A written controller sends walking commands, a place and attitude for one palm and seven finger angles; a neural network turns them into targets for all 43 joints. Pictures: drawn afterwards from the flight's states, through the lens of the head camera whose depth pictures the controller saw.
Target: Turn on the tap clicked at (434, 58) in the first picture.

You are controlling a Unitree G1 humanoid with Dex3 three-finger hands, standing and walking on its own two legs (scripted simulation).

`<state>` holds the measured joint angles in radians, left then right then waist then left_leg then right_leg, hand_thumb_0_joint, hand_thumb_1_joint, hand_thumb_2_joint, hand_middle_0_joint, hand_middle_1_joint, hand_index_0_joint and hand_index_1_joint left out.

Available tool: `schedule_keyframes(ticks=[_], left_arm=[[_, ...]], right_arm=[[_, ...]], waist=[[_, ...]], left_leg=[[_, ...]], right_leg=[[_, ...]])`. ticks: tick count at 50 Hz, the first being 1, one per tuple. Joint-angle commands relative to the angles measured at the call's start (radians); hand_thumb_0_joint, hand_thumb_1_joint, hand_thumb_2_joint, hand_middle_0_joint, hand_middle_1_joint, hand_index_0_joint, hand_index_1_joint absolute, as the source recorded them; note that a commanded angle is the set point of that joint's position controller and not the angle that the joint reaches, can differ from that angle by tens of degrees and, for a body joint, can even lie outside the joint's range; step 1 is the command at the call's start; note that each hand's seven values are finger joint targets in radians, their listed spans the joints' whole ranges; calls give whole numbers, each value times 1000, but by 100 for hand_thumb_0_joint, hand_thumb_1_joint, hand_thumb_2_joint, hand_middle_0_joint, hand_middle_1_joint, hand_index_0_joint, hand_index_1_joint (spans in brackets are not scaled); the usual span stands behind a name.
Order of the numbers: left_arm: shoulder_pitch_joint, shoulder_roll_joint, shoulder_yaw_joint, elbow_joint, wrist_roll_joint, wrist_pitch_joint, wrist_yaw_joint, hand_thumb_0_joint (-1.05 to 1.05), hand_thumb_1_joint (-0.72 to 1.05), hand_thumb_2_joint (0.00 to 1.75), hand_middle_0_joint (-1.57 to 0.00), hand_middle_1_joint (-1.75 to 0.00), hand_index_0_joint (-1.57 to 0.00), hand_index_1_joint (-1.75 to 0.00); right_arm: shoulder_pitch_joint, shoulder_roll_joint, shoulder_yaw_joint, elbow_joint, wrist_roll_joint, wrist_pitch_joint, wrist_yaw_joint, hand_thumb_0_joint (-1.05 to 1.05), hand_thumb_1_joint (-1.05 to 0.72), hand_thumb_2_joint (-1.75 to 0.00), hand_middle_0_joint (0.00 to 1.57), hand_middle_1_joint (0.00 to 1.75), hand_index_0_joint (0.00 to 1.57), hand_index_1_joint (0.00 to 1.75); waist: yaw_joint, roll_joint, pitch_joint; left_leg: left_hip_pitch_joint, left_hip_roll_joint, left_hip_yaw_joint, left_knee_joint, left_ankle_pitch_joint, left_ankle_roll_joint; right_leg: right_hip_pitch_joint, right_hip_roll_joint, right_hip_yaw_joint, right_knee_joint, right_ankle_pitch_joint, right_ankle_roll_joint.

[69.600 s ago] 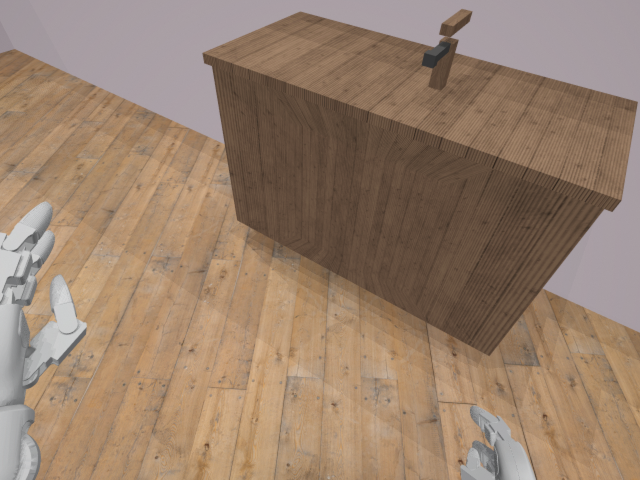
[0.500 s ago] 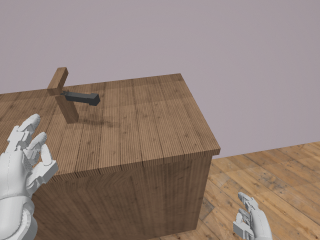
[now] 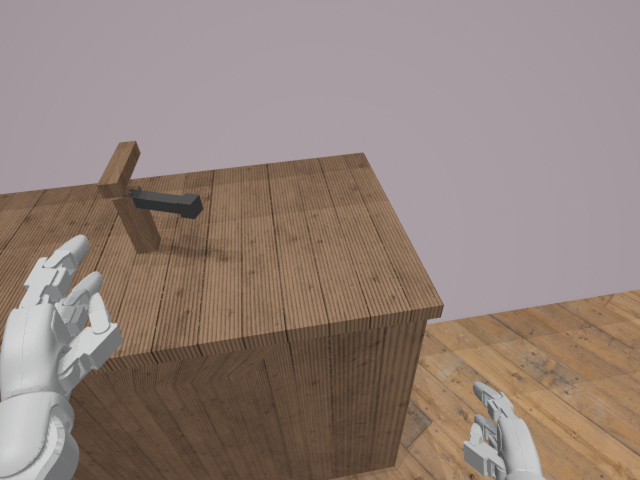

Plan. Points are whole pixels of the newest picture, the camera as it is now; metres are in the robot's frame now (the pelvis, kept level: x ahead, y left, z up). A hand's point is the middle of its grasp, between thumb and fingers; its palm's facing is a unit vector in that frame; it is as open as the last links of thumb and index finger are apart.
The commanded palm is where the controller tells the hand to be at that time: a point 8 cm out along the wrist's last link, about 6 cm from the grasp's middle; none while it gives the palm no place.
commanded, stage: turn the palm inward beside the body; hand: left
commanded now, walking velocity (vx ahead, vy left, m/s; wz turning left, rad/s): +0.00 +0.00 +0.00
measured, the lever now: (190, 206) +0.46 +0.28 +0.13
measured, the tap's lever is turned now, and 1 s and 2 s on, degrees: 66 66 66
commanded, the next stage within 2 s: reach beside the lever's end, fingers flat in 0.10 s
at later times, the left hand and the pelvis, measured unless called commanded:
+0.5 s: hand (107, 314) +0.21 +0.26 +0.17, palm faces +0.55 -0.82 -0.14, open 7.4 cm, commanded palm +0.16 +0.29 +0.18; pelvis -0.01 -0.02 +0.00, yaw +1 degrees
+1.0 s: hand (97, 304) +0.23 +0.29 +0.16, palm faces +0.55 -0.83 -0.12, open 7.5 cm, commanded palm +0.20 +0.33 +0.16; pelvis +0.01 +0.00 +0.00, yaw +0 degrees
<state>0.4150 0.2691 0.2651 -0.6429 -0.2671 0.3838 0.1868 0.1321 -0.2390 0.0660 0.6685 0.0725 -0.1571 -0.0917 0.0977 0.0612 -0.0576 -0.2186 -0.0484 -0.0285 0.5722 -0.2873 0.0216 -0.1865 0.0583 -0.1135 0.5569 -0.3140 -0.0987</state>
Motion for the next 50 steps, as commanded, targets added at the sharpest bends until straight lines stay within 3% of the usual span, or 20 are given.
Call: schedule_keyframes(ticks=[1,4,6,10,14,20,22,25,26,29,30,32,34,35,36,38,40,45,49,50], left_arm=[[-130,136,80,-223,15,-76,22,0,90,90,-20,-30,-20,-30],[-124,150,90,-220,9,-82,23,0,90,90,-20,-30,-20,-30],[-128,133,70,-226,14,-90,22,0,90,90,-20,-30,-20,-30],[-117,157,94,-194,10,-83,22,0,90,90,-20,-30,-20,-30],[-215,179,118,-137,0,-71,33,0,90,90,-20,-30,-20,-30],[-348,248,185,-20,0,-64,42,0,90,90,-20,-30,-20,-30],[-400,245,163,-7,-1,-66,30,0,90,90,-20,-30,-20,-30],[-401,256,172,1,9,-84,17,0,90,90,-20,-30,-20,-30],[-386,227,150,-8,4,-94,7,0,90,90,-20,-30,-20,-30],[-323,246,190,19,-9,-105,-19,0,90,90,-20,-30,-20,-30],[-289,262,224,40,-11,-109,-21,0,90,90,-20,-30,-20,-30],[-254,234,213,51,-21,-116,-35,0,90,90,-20,-30,-20,-30],[-216,242,241,59,-29,-119,-40,0,90,90,-20,-29,-20,-29],[-202,252,256,56,-19,-127,-34,0,90,90,-20,-29,-20,-29],[-202,224,234,31,-22,-135,-33,0,90,90,-19,-29,-19,-29],[-186,235,247,21,-17,-149,-31,0,90,90,-19,-28,-19,-28],[-218,254,260,19,-4,-171,-27,0,90,90,-19,-28,-19,-28],[-325,232,199,33,15,-234,-36,0,90,90,-19,-26,-19,-26],[-439,258,193,157,3,-229,-57,0,90,90,-18,-25,-18,-25],[-451,257,191,172,10,-227,-56,0,90,90,-18,-25,-18,-25]], right_arm=[[-202,-101,-36,-177,1,-59,-2,0,-90,-90,20,30,20,30],[-197,-106,-37,-179,-1,-64,-3,0,-90,-90,20,30,20,30],[-201,-101,-36,-174,2,-65,0,0,-90,-90,20,30,20,30],[-206,-104,-36,-164,5,-66,-2,0,-90,-90,20,30,20,30],[-222,-101,-42,-156,6,-57,-16,0,-90,-90,20,30,20,30],[-253,-101,-46,-117,11,-43,-25,0,-90,-90,20,30,20,30],[-257,-102,-49,-121,10,-44,-29,0,-90,-90,20,30,20,30],[-249,-104,-48,-119,7,-50,-27,0,-90,-90,20,30,20,30],[-233,-102,-48,-130,5,-54,-28,0,-90,-90,20,30,20,30],[-186,-116,-54,-137,2,-56,-29,0,-90,-90,20,30,20,30],[-181,-117,-54,-135,4,-56,-27,0,-90,-90,20,30,20,30],[-147,-119,-58,-149,5,-52,-26,0,-90,-90,20,30,20,30],[-129,-122,-63,-155,5,-49,-26,0,-90,-90,20,30,20,30],[-136,-119,-62,-148,8,-45,-22,0,-90,-90,20,30,20,30],[-122,-116,-64,-161,5,-45,-20,0,-90,-90,20,30,20,30],[-105,-120,-69,-165,3,-45,-16,0,-90,-90,20,30,20,30],[-105,-119,-69,-150,3,-43,-17,0,-90,-90,20,30,20,30],[-99,-119,-69,-131,3,-67,-26,0,-90,-90,20,30,20,30],[-107,-134,-70,-116,5,-67,-47,0,-90,-90,20,30,20,30],[-128,-128,-65,-112,8,-65,-49,0,-90,-90,20,30,20,30]], waist=[[-5,-19,-37],[-5,-39,-49],[-8,-2,-37],[-5,-34,0],[-17,-82,9],[-20,-15,36],[-28,-1,18],[-19,40,-33],[-23,23,-62],[-19,-39,-148],[-6,-40,-148],[-12,-100,-160],[-10,-111,-156],[0,-64,-147],[-7,-58,-152],[-8,-53,-150],[-11,-22,-121],[-39,34,-65],[-57,-49,-42],[-50,-13,-36]], left_leg=[[22,43,-37,-77,157,11],[10,41,-36,-65,148,15],[18,41,-34,-71,139,14],[-8,43,-37,-60,110,15],[-45,45,-41,-48,48,11],[-82,50,-50,-18,3,-7],[-81,51,-51,-16,-4,-10],[-55,48,-53,-30,36,-4],[-35,45,-51,-44,62,2],[-22,39,-41,-43,173,9],[-17,37,-39,-46,204,10],[-6,36,-31,-53,252,14],[3,37,-25,-50,291,12],[16,34,-20,-51,317,11],[29,33,-19,-52,337,10],[38,36,-18,-49,373,6],[42,35,-17,-50,371,7],[61,35,-27,-66,316,7],[23,30,-40,-90,192,14],[31,28,-38,-95,181,16]], right_leg=[[-38,-83,103,-138,117,85],[-27,-90,120,-146,123,93],[-35,-90,119,-152,102,88],[-41,-99,145,-182,62,95],[-43,-128,205,-225,-46,115],[-54,-166,278,-264,-181,118],[-49,-173,288,-258,-187,121],[-29,-156,253,-222,-81,110],[-16,-142,225,-195,-10,107],[51,-127,192,-132,274,119],[61,-117,176,-120,334,119],[73,-106,145,-96,432,122],[78,-105,136,-89,513,124],[71,-98,126,-86,525,114],[70,-100,120,-80,546,112],[64,-95,112,-74,570,106],[39,-88,109,-81,531,98],[-31,-72,101,-105,350,77],[-43,-72,112,-140,203,81],[-47,-73,115,-149,180,77]])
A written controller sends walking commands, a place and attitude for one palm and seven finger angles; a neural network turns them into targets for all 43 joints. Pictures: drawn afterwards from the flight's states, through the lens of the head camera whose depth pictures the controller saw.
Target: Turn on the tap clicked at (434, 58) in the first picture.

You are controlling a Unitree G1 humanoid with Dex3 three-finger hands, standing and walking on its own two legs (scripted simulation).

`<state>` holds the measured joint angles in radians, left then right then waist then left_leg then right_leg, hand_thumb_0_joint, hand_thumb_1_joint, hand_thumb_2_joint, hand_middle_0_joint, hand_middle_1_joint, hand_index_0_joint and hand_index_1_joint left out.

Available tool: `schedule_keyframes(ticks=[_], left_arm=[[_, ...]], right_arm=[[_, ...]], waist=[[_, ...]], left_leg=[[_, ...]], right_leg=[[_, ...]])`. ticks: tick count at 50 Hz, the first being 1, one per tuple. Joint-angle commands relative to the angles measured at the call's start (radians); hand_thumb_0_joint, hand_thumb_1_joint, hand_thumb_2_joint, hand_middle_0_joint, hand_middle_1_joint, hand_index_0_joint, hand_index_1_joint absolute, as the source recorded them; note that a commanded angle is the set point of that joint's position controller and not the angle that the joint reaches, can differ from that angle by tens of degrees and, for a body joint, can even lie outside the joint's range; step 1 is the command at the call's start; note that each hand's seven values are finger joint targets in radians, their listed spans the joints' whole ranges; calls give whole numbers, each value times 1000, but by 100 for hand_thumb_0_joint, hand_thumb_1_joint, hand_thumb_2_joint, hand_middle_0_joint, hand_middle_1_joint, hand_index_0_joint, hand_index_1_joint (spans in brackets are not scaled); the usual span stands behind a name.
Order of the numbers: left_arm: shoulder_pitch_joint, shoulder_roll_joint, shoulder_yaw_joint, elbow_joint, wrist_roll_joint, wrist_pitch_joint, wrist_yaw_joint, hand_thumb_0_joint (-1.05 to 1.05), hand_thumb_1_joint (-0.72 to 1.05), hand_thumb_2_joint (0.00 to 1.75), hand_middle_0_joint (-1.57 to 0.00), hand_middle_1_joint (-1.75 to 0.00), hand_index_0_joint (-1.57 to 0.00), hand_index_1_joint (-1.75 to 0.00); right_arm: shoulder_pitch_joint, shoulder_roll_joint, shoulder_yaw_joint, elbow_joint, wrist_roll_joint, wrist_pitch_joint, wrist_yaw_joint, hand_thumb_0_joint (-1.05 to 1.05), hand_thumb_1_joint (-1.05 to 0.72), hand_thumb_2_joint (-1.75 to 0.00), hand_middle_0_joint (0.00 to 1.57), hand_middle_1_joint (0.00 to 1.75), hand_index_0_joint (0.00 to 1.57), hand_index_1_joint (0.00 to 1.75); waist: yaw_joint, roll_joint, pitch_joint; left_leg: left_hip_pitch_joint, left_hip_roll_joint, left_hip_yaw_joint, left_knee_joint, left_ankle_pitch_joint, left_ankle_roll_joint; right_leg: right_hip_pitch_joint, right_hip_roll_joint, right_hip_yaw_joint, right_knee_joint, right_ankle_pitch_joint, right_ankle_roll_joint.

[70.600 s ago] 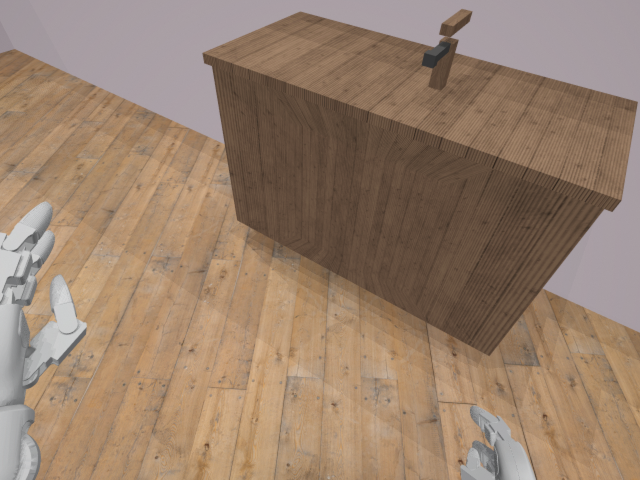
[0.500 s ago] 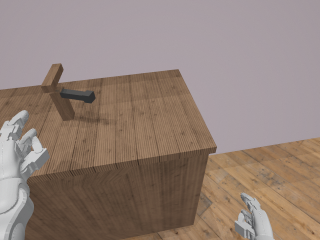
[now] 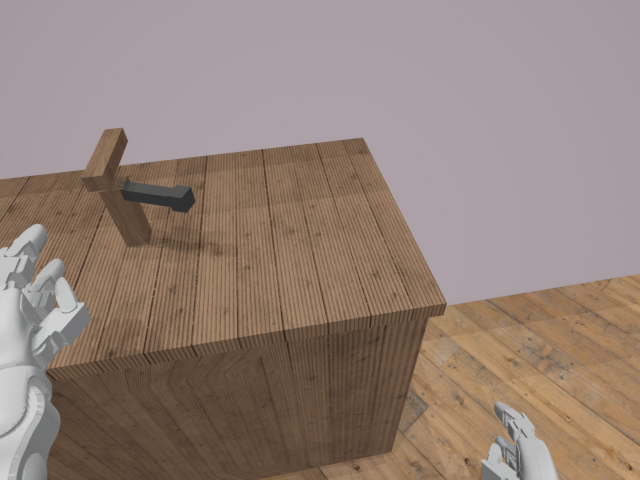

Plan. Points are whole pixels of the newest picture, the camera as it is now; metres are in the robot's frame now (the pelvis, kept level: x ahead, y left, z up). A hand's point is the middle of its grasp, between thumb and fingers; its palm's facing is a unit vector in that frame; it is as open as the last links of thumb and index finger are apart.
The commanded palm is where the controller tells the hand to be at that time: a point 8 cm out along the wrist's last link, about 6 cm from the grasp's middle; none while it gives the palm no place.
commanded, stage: reach beside the lever's end, fingers flat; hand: left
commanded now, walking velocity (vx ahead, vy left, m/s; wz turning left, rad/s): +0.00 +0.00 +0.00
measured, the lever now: (181, 198) +0.45 +0.28 +0.13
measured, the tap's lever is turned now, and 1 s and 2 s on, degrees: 66 66 66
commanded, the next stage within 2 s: push the lever round in 1.82 s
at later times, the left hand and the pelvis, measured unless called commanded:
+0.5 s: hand (84, 278) +0.27 +0.32 +0.14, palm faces +0.56 -0.82 -0.12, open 7.7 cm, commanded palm +0.24 +0.36 +0.14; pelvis -0.02 +0.01 +0.00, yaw -1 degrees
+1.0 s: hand (78, 254) +0.32 +0.37 +0.13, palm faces +0.54 -0.83 -0.10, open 7.8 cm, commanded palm +0.28 +0.40 +0.12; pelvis +0.00 +0.03 +0.00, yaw -1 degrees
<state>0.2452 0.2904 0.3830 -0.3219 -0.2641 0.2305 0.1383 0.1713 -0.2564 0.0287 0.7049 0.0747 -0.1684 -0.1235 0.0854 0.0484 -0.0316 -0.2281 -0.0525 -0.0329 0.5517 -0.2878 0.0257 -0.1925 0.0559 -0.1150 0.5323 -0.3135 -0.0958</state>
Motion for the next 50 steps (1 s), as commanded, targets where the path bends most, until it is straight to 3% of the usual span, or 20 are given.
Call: schedule_keyframes(ticks=[1,2,7,10,14,15,16,19,21,25,28,30,32,35,37,40,44,46,49,50], left_arm=[[-308,223,52,-148,7,-68,-10,0,90,90,-18,-25,-18,-25],[-322,233,52,-127,7,-59,-9,0,90,90,-18,-25,-18,-25],[-376,286,101,-36,10,-33,9,0,90,90,-18,-23,-18,-23],[-381,316,135,16,14,-32,20,0,90,90,-18,-22,-18,-22],[-446,308,111,66,19,-42,17,0,90,90,-17,-21,-17,-21],[-475,326,123,78,29,-52,21,0,90,90,-17,-21,-17,-21],[-492,305,98,101,30,-56,17,0,90,90,-17,-21,-17,-21],[-574,350,109,172,34,-68,9,0,90,90,-17,-20,-17,-20],[-645,358,96,189,48,-93,4,0,90,90,-17,-20,-17,-20],[-710,399,114,226,60,-148,-6,0,90,90,-16,-19,-16,-19],[-665,408,133,282,52,-170,-25,0,90,90,-16,-18,-16,-18],[-647,446,179,337,49,-170,-32,0,90,90,-16,-17,-16,-17],[-632,439,174,397,38,-155,-53,0,90,90,-16,-17,-16,-17],[-621,479,216,423,42,-149,-62,0,90,90,-15,-16,-15,-16],[-680,463,183,413,53,-166,-69,0,90,90,-15,-16,-15,-16],[-672,513,234,416,65,-211,-68,0,90,90,-15,-15,-15,-15],[-737,462,176,417,63,-271,-91,0,90,90,-15,-15,-15,-15],[-754,470,183,491,63,-279,-103,0,90,90,-15,-15,-15,-15],[-796,479,168,541,60,-271,-129,0,90,90,-15,-15,-15,-15],[-795,512,198,564,67,-268,-125,0,90,90,-15,-15,-15,-15]], right_arm=[[-165,-109,-28,-154,4,-52,-19,0,-90,-90,20,30,20,30],[-168,-111,-28,-155,4,-50,-20,0,-90,-90,20,30,20,30],[-183,-110,-25,-156,3,-29,-18,0,-90,-90,20,30,20,30],[-186,-108,-21,-151,4,-15,-9,0,-90,-90,20,30,20,30],[-178,-112,-21,-158,6,-6,-6,0,-90,-90,20,30,20,30],[-179,-114,-19,-151,8,-4,-5,0,-90,-90,20,30,20,30],[-174,-113,-19,-153,7,-6,-6,0,-90,-90,20,30,20,30],[-166,-126,-22,-143,6,-4,-12,0,-90,-90,20,30,20,30],[-159,-126,-25,-134,6,-4,-13,0,-90,-90,20,30,20,30],[-137,-133,-30,-120,1,-9,-10,0,-90,-90,20,30,20,30],[-109,-140,-37,-126,-2,-9,-8,0,-90,-90,20,30,20,30],[-96,-143,-38,-120,1,-3,-6,0,-90,-90,20,30,20,30],[-78,-148,-40,-131,4,4,-6,0,-90,-90,20,30,20,30],[-64,-152,-44,-135,8,13,-2,0,-90,-90,20,30,20,30],[-45,-152,-45,-139,4,13,0,0,-90,-90,20,30,20,30],[-23,-155,-52,-130,-2,14,3,0,-90,-90,20,30,20,30],[-1,-160,-58,-125,-9,6,3,0,-90,-90,20,30,20,30],[18,-166,-59,-109,-7,9,-1,0,-90,-90,20,30,20,30],[20,-172,-60,-109,-1,11,-9,0,-90,-90,20,30,20,30],[23,-173,-59,-104,0,14,-9,0,-90,-90,20,30,20,30]], waist=[[-40,6,-88],[-36,23,-100],[-22,-32,-145],[-10,8,-144],[-29,-18,-111],[-27,19,-92],[-39,11,-80],[-54,-15,-74],[-65,16,-90],[-64,65,-149],[-59,32,-205],[-48,18,-203],[-53,-38,-186],[-39,2,-188],[-58,34,-187],[-53,55,-208],[-85,53,-227],[-95,7,-205],[-99,25,-197],[-89,43,-194]], left_leg=[[46,29,-38,-83,178,9],[47,29,-38,-85,169,7],[22,30,-41,-98,162,7],[13,31,-36,-99,167,3],[-1,33,-32,-105,141,8],[2,33,-34,-108,125,8],[0,31,-33,-111,102,11],[-34,31,-30,-97,52,16],[-26,29,-31,-97,38,18],[-9,31,-35,-82,64,17],[-7,28,-32,-75,125,17],[-23,29,-31,-74,149,16],[-48,29,-26,-74,164,17],[-43,28,-21,-70,205,16],[-19,30,-24,-68,228,15],[-2,35,-26,-55,269,15],[36,37,-34,-44,283,12],[15,38,-40,-46,259,14],[8,36,-43,-52,222,11],[2,36,-42,-52,220,12]], right_leg=[[-30,-71,114,-120,171,73],[-27,-72,115,-123,156,72],[22,-73,124,-132,153,78],[30,-73,132,-134,168,76],[8,-66,129,-141,136,78],[-11,-64,130,-147,109,72],[-22,-63,131,-151,81,74],[-33,-73,159,-170,18,81],[-37,-72,158,-167,-2,76],[-31,-69,158,-148,44,69],[5,-63,141,-119,139,70],[18,-64,141,-112,184,71],[23,-65,133,-109,223,79],[24,-63,128,-101,273,76],[-6,-54,119,-91,280,70],[-5,-48,117,-80,307,66],[-50,-38,109,-69,289,65],[-67,-36,104,-71,268,66],[-91,-38,99,-77,224,65],[-88,-40,101,-78,223,63]])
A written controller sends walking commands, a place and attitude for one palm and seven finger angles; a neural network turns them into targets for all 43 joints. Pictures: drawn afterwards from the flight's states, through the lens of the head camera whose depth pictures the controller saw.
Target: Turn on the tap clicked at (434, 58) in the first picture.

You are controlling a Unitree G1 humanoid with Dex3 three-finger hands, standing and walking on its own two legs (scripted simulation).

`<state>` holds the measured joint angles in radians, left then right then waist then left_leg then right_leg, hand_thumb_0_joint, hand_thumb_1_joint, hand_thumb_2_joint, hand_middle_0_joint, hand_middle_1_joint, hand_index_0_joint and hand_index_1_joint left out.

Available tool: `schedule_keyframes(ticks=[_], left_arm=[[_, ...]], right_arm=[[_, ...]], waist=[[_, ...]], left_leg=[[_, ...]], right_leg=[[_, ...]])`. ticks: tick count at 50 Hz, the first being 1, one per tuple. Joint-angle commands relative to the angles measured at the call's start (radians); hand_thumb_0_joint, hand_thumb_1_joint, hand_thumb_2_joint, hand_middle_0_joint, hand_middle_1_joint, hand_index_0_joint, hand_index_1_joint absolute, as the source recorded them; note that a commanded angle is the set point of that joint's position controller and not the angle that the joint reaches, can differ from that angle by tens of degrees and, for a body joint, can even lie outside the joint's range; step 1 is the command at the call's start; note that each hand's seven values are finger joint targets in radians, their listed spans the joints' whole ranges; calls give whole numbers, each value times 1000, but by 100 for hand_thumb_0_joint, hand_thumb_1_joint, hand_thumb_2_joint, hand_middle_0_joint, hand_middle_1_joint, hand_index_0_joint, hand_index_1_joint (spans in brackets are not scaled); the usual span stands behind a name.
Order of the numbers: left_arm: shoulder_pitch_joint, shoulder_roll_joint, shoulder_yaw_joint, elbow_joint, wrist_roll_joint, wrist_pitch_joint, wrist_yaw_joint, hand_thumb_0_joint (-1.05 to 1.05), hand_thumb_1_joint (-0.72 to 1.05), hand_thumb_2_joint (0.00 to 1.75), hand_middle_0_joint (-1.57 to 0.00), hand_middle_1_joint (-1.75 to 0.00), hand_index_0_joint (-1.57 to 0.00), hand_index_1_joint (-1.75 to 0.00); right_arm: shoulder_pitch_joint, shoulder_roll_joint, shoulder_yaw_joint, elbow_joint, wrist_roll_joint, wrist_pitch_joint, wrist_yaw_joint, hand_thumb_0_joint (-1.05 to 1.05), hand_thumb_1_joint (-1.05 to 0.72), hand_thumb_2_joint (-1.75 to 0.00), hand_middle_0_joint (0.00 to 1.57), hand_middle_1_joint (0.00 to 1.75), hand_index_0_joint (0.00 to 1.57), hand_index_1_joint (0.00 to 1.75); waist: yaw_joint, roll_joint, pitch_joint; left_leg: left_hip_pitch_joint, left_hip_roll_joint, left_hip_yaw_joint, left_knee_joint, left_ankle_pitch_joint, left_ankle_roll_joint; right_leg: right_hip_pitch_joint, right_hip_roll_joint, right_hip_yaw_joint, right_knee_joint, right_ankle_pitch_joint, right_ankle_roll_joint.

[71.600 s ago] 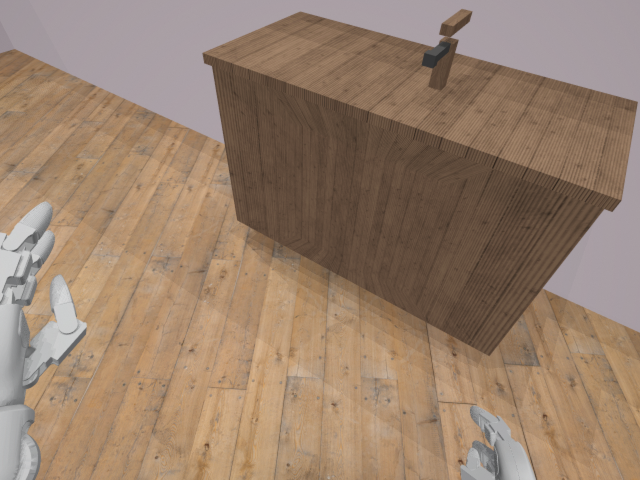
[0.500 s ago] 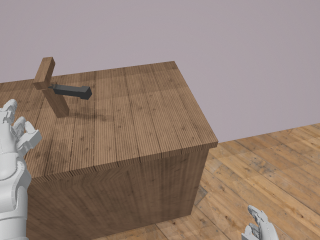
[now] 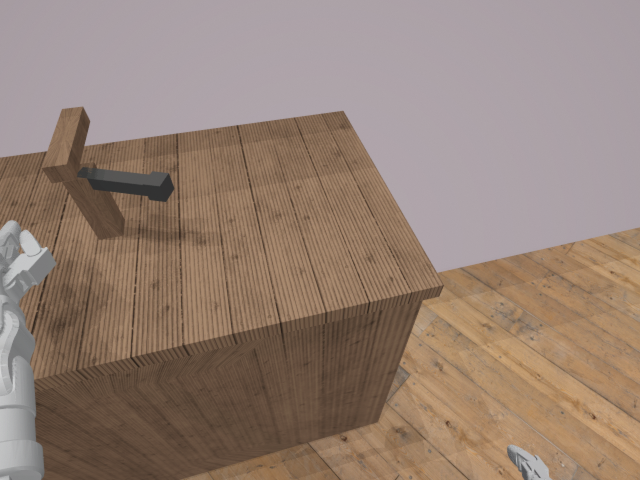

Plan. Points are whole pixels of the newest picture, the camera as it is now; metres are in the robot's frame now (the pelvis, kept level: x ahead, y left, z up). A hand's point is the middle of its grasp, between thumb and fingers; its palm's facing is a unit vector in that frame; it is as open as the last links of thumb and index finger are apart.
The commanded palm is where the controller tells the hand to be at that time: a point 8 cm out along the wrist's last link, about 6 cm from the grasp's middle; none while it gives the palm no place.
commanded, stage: reach beside the lever's end, fingers flat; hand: left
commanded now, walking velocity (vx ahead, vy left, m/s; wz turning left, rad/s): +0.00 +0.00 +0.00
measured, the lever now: (159, 186) +0.45 +0.26 +0.13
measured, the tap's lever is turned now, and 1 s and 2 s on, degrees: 66 66 66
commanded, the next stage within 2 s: push the lever round in 0.82 s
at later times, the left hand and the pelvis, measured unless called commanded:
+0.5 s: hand (41, 265) +0.31 +0.35 +0.12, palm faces +0.57 -0.82 -0.10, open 7.8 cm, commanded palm +0.28 +0.38 +0.12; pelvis +0.00 +0.02 +0.00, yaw +0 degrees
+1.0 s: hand (58, 258) +0.32 +0.34 +0.12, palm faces +0.55 -0.83 -0.12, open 7.8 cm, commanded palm +0.28 +0.37 +0.11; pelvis +0.00 +0.00 +0.00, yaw +0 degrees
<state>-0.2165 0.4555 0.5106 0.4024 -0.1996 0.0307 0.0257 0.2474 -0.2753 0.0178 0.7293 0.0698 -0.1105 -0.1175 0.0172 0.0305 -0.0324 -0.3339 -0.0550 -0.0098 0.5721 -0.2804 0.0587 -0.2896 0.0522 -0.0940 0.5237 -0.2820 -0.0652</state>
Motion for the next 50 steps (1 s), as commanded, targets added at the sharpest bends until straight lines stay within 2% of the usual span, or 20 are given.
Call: schedule_keyframes(ticks=[1,5,7,10,11,14,15,20,25,29,31,35,37,39,40,41,45,47,48,50], left_arm=[[-364,322,31,-165,7,-67,-17,0,90,90,-15,-15,-15,-15],[-335,339,59,-219,16,-98,1,0,90,90,-15,-15,-15,-15],[-305,302,40,-250,12,-116,8,0,90,90,-15,-15,-15,-15],[-212,310,85,-226,4,-111,23,0,90,90,-15,-15,-15,-15],[-193,273,58,-223,1,-100,20,0,90,90,-15,-15,-15,-15],[-173,290,80,-210,-5,-54,19,0,90,90,-15,-15,-15,-15],[-178,299,87,-229,3,-52,26,0,90,90,-15,-15,-15,-15],[-284,259,30,-388,24,-95,45,0,90,90,-15,-15,-15,-15],[-364,200,-37,-331,20,-130,38,0,90,90,-15,-15,-15,-15],[-393,187,-83,-229,16,-72,17,0,90,90,-15,-15,-15,-15],[-378,198,-68,-199,22,-50,27,0,90,90,-15,-15,-15,-15],[-330,326,64,-183,23,-53,64,0,90,90,-15,-15,-15,-15],[-334,313,61,-190,26,-78,74,0,90,90,-15,-15,-15,-15],[-308,312,61,-210,32,-100,72,0,90,90,-15,-15,-15,-15],[-272,347,100,-199,41,-108,78,0,90,90,-15,-15,-15,-15],[-299,297,43,-219,41,-115,68,0,90,90,-15,-15,-15,-15],[-265,290,44,-195,20,-104,30,0,90,90,-15,-15,-15,-15],[-270,283,37,-184,4,-95,8,0,90,90,-15,-15,-15,-15],[-280,258,13,-181,-6,-89,-2,0,90,90,-15,-15,-15,-15],[-347,287,31,-173,-7,-94,1,0,90,90,-15,-15,-15,-15]], right_arm=[[-50,-153,-44,-134,4,-43,-16,0,-90,-90,20,30,20,30],[-42,-148,-51,-143,-5,-47,-7,0,-90,-90,20,30,20,30],[-36,-147,-56,-151,-11,-46,0,0,-90,-90,20,30,20,30],[-39,-144,-60,-151,-9,-38,6,0,-90,-90,20,30,20,30],[-39,-142,-59,-159,-9,-35,9,0,-90,-90,20,30,20,30],[-49,-147,-59,-172,-2,-24,6,0,-90,-90,20,30,20,30],[-58,-142,-55,-169,0,-19,6,0,-90,-90,20,30,20,30],[-68,-128,-53,-167,-10,-27,8,0,-90,-90,20,30,20,30],[-74,-132,-48,-131,-11,-39,-5,0,-90,-90,20,30,20,30],[-86,-143,-42,-136,0,-38,-19,0,-90,-90,20,30,20,30],[-81,-141,-40,-140,1,-35,-18,0,-90,-90,20,30,20,30],[-69,-139,-39,-152,-8,-17,-8,0,-90,-90,20,30,20,30],[-63,-134,-40,-162,-14,-13,2,0,-90,-90,20,30,20,30],[-62,-130,-42,-172,-16,-11,11,0,-90,-90,20,30,20,30],[-58,-131,-44,-167,-16,-6,12,0,-90,-90,20,30,20,30],[-59,-129,-42,-174,-15,-6,16,0,-90,-90,20,30,20,30],[-57,-136,-44,-165,-3,-5,13,0,-90,-90,20,30,20,30],[-48,-145,-48,-165,-1,-6,7,0,-90,-90,20,30,20,30],[-53,-145,-46,-167,3,-9,4,0,-90,-90,20,30,20,30],[-54,-145,-45,-148,8,-11,-5,0,-90,-90,20,30,20,30]], waist=[[-32,75,-205],[-2,108,-270],[0,99,-301],[19,57,-266],[16,55,-256],[17,2,-209],[26,47,-195],[-7,131,-214],[-40,106,-172],[-44,62,-155],[-31,55,-169],[13,34,-239],[6,20,-255],[11,67,-262],[21,76,-255],[1,90,-253],[-5,108,-197],[-19,38,-194],[-21,35,-194],[-34,21,-161]], left_leg=[[116,38,-73,-76,214,-27],[173,49,-94,-74,300,-47],[199,54,-99,-69,360,-59],[181,61,-101,-74,388,-65],[171,58,-91,-77,396,-65],[132,55,-85,-91,348,-61],[138,58,-89,-96,361,-66],[221,72,-114,-89,376,-76],[216,74,-145,-105,207,-74],[159,59,-144,-131,77,-67],[147,55,-142,-135,77,-67],[116,46,-107,-110,191,-66],[110,43,-92,-94,221,-58],[118,44,-78,-83,265,-56],[114,47,-81,-81,275,-55],[125,45,-76,-76,285,-53],[113,47,-70,-72,262,-42],[92,43,-66,-72,234,-31],[82,39,-60,-71,210,-24],[70,41,-62,-70,166,-16]], right_leg=[[1,-35,76,-63,183,31],[21,-28,68,-54,210,22],[25,-25,64,-43,236,24],[37,-22,61,-47,248,26],[42,-25,60,-47,262,29],[45,-24,55,-58,247,30],[42,-26,56,-59,243,27],[-14,-22,62,-55,203,26],[-77,-25,64,-58,121,25],[-70,-32,62,-68,72,25],[-52,-33,61,-70,76,24],[40,-29,65,-69,140,22],[52,-27,71,-63,172,28],[60,-26,74,-52,209,25],[64,-24,75,-50,212,23],[51,-25,75,-47,222,26],[29,-23,79,-62,214,24],[31,-23,79,-66,212,30],[28,-27,84,-70,203,33],[10,-30,90,-80,173,36]])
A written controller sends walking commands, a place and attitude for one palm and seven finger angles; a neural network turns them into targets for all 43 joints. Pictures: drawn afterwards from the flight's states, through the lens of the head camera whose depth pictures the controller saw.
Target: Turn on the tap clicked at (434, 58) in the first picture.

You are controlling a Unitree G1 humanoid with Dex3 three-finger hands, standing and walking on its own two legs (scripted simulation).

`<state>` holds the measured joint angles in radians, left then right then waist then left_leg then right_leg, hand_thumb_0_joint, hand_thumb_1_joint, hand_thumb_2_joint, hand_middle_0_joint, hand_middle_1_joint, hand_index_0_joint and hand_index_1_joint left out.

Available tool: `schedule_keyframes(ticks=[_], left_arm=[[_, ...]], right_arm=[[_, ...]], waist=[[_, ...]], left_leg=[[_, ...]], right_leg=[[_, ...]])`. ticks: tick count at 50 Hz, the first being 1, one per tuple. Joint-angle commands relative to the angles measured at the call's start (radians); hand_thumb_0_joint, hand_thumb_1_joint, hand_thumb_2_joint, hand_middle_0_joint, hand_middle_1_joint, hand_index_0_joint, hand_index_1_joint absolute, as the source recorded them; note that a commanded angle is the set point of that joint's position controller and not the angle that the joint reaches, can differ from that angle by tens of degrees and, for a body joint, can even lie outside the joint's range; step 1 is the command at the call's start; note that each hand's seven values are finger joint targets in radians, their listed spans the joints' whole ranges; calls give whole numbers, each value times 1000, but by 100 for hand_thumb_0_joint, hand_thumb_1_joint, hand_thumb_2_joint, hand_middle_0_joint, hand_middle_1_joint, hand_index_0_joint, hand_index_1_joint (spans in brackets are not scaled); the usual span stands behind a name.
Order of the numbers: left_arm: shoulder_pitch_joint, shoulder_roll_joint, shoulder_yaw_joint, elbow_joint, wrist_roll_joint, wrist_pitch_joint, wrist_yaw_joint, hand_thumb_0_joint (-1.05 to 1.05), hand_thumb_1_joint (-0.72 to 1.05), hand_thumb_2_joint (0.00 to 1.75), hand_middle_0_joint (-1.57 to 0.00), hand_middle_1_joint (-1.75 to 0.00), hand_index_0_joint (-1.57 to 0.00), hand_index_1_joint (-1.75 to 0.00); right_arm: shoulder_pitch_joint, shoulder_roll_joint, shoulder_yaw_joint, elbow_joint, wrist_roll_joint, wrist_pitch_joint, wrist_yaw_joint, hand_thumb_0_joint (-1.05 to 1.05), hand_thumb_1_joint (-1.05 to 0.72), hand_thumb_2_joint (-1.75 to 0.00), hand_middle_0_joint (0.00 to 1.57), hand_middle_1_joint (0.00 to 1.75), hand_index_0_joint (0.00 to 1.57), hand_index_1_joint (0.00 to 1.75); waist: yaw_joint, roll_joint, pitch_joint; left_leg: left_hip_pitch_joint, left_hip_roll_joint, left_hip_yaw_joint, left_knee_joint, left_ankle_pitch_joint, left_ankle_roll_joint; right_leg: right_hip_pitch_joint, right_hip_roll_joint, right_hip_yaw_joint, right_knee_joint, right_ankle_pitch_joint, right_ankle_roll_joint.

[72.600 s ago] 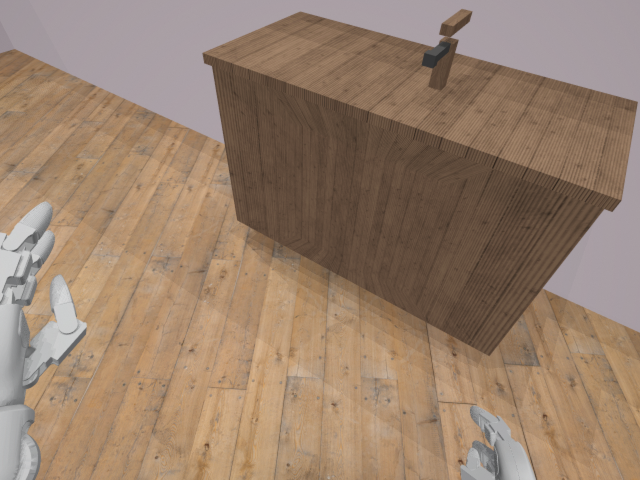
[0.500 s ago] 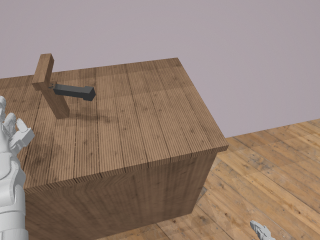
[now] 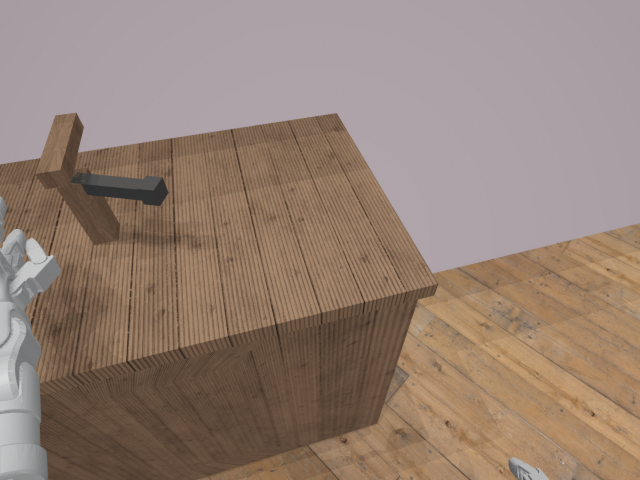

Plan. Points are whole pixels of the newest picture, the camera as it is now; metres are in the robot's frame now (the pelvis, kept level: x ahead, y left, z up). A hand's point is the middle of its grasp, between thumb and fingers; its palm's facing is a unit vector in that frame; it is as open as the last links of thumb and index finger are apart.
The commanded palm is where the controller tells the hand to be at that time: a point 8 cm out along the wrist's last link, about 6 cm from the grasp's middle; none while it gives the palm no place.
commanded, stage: push the lever round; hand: left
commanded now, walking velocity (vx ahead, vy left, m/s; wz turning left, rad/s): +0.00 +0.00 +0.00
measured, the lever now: (153, 190) +0.45 +0.26 +0.13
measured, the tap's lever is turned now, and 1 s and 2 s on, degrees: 66 66 66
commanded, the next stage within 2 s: none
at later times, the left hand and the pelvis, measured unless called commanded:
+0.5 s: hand (83, 254) +0.34 +0.31 +0.12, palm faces +0.54 -0.83 -0.10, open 7.8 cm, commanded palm +0.29 +0.35 +0.11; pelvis +0.01 -0.01 +0.00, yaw -1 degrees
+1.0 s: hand (113, 249) +0.35 +0.29 +0.11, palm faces +0.58 -0.81 -0.07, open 7.8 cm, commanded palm +0.30 +0.32 +0.11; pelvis +0.00 +0.00 +0.00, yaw +0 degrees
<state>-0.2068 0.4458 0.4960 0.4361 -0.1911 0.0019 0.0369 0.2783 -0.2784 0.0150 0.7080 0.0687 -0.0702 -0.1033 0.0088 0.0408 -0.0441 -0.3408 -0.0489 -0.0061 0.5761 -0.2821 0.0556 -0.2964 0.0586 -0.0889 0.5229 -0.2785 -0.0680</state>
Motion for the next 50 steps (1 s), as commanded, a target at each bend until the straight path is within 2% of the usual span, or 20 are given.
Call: schedule_keyframes(ticks=[1,5,9,10,11,12,15,16,19,20,21,23,27,32,34,37,43,45,46,50], left_arm=[[-358,283,32,-207,-14,-69,-9,0,90,90,-15,-15,-15,-15],[-413,321,46,-238,9,-107,18,0,90,90,-15,-15,-15,-15],[-406,315,37,-211,13,-123,28,0,90,90,-15,-15,-15,-15],[-387,355,78,-194,19,-121,35,0,90,90,-15,-15,-15,-15],[-384,308,37,-187,15,-114,30,0,90,90,-15,-15,-15,-15],[-346,349,82,-157,11,-101,30,0,90,90,-15,-15,-15,-15],[-315,338,81,-151,8,-71,28,0,90,90,-15,-15,-15,-15],[-325,287,34,-175,6,-69,25,0,90,90,-15,-15,-15,-15],[-254,284,54,-209,-2,-59,27,0,90,90,-15,-15,-15,-15],[-240,328,105,-216,2,-66,43,0,90,90,-15,-15,-15,-15],[-248,261,46,-242,2,-70,42,0,90,90,-15,-15,-15,-15],[-220,251,49,-286,-1,-78,47,0,90,90,-15,-15,-15,-15],[-283,251,42,-261,2,-68,58,0,90,90,-15,-15,-15,-15],[-413,217,-30,-323,25,-86,67,0,90,90,-15,-15,-15,-15],[-388,210,-27,-316,24,-91,78,0,90,90,-15,-15,-15,-15],[-410,188,-37,-256,26,-84,104,0,90,90,-15,-15,-15,-15],[-332,126,-69,-281,38,-31,158,0,90,90,-15,-15,-15,-15],[-299,155,-22,-274,47,-19,193,0,90,90,-15,-15,-15,-15],[-322,100,-70,-290,48,-19,203,0,90,90,-15,-15,-15,-15],[-350,155,-9,-316,70,-24,266,0,90,90,-15,-15,-15,-15]], right_arm=[[-79,-143,-45,-128,5,-54,-19,0,-90,-90,20,30,20,30],[-82,-137,-44,-116,-1,-60,-17,0,-90,-90,20,30,20,30],[-77,-137,-43,-118,-7,-61,-13,0,-90,-90,20,30,20,30],[-73,-137,-44,-110,-5,-56,-12,0,-90,-90,20,30,20,30],[-74,-135,-42,-121,-5,-55,-10,0,-90,-90,20,30,20,30],[-72,-138,-45,-122,-3,-53,-10,0,-90,-90,20,30,20,30],[-79,-136,-42,-134,2,-43,-7,0,-90,-90,20,30,20,30],[-77,-133,-41,-144,2,-44,-4,0,-90,-90,20,30,20,30],[-77,-134,-47,-160,1,-40,2,0,-90,-90,20,30,20,30],[-75,-133,-49,-151,1,-36,3,0,-90,-90,20,30,20,30],[-80,-128,-47,-160,0,-36,7,0,-90,-90,20,30,20,30],[-80,-129,-52,-162,-3,-39,10,0,-90,-90,20,30,20,30],[-86,-133,-51,-142,1,-35,2,0,-90,-90,20,30,20,30],[-108,-126,-45,-131,-5,-43,-10,0,-90,-90,20,30,20,30],[-107,-124,-45,-129,-8,-46,-10,0,-90,-90,20,30,20,30],[-111,-123,-42,-121,-7,-42,-11,0,-90,-90,20,30,20,30],[-129,-118,-43,-152,-8,-28,4,0,-90,-90,20,30,20,30],[-130,-118,-44,-147,-10,-18,8,0,-90,-90,20,30,20,30],[-127,-116,-42,-155,-12,-15,12,0,-90,-90,20,30,20,30],[-140,-117,-45,-145,-20,-2,13,0,-90,-90,20,30,20,30]], waist=[[-28,3,-170],[-25,66,-208],[-25,77,-243],[-14,69,-245],[-21,61,-251],[-7,36,-240],[5,39,-230],[-5,38,-234],[10,25,-256],[18,6,-250],[8,22,-243],[14,24,-250],[-16,-15,-180],[-37,78,-201],[-27,62,-235],[-33,22,-213],[5,48,-261],[17,27,-239],[3,-6,-236],[10,-11,-220]], left_leg=[[80,31,-64,-73,168,-11],[92,31,-67,-60,163,-11],[85,26,-60,-50,175,-9],[74,30,-63,-53,179,-11],[72,27,-57,-53,185,-10],[51,29,-56,-55,180,-9],[44,28,-49,-57,209,-8],[59,29,-49,-59,227,-10],[67,30,-38,-52,269,-9],[62,33,-44,-50,279,-9],[74,33,-41,-51,292,-11],[96,36,-44,-52,323,-14],[67,34,-43,-56,240,-7],[120,31,-54,-57,201,-9],[125,30,-59,-54,212,-13],[99,32,-67,-57,168,-14],[113,31,-64,-66,244,-31],[103,38,-71,-69,266,-36],[101,36,-71,-68,266,-34],[86,38,-64,-66,249,-27]], right_leg=[[21,-37,86,-76,169,41],[20,-42,99,-67,161,38],[44,-43,106,-58,182,40],[58,-44,102,-54,189,38],[63,-45,102,-51,204,42],[78,-45,103,-56,210,43],[94,-49,101,-52,253,44],[90,-47,98,-50,269,44],[117,-49,103,-46,338,49],[127,-47,101,-41,346,47],[116,-48,101,-40,359,49],[114,-42,95,-39,368,44],[67,-42,99,-57,293,49],[21,-42,101,-63,205,39],[37,-41,97,-57,210,37],[20,-42,92,-61,174,41],[68,-43,79,-49,232,35],[75,-40,77,-49,243,32],[71,-40,73,-47,246,37],[77,-40,84,-52,238,38]])
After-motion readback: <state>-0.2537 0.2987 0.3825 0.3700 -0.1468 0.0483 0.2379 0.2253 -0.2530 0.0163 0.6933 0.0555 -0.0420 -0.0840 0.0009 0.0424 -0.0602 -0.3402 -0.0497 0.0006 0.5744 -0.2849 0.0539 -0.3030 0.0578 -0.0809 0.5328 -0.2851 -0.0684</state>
